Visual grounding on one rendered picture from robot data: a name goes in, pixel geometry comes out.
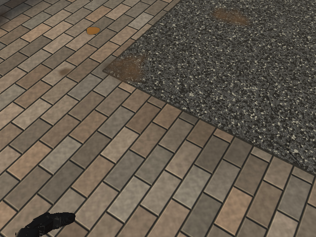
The left robot hand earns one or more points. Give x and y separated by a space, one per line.
45 223

